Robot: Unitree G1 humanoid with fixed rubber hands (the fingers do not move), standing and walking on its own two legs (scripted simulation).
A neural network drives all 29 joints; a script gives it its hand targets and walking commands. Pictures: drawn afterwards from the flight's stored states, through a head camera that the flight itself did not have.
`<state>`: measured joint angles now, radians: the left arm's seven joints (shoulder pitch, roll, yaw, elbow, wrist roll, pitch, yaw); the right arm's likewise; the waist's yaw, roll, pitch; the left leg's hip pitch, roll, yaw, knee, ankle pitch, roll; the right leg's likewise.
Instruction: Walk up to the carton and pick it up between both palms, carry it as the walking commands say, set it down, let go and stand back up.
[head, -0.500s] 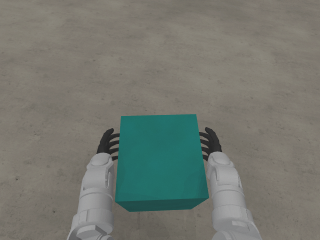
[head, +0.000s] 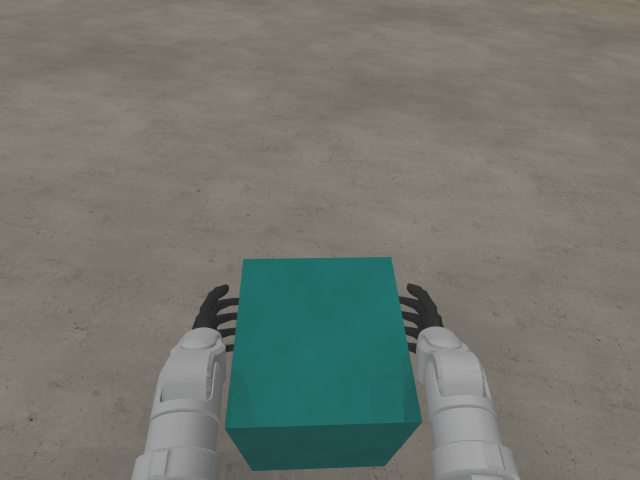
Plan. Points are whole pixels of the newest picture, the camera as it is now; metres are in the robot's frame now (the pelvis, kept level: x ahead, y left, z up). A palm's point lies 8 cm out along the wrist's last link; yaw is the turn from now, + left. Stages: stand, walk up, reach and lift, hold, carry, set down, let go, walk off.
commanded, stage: reach and lift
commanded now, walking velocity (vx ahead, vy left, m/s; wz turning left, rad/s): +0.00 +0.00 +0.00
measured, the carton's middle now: (318, 369) +0.29 +0.02 -0.04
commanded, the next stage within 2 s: hold in 1.12 s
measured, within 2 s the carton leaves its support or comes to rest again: neither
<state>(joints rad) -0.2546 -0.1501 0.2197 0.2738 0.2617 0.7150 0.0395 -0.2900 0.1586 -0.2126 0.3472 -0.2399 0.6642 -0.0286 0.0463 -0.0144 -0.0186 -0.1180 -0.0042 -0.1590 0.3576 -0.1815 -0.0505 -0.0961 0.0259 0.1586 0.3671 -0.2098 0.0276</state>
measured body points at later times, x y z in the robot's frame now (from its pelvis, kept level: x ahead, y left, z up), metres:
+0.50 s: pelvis -0.01 +0.01 +0.00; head -0.05 +0.02 +0.45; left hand +0.30 +0.15 +0.03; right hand +0.30 -0.14 +0.04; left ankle +0.02 +0.15 -0.75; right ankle +0.00 -0.14 -0.75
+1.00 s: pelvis -0.01 +0.01 +0.00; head -0.04 +0.01 +0.45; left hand +0.29 +0.15 +0.03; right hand +0.29 -0.14 +0.04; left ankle +0.02 +0.15 -0.75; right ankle +0.00 -0.14 -0.75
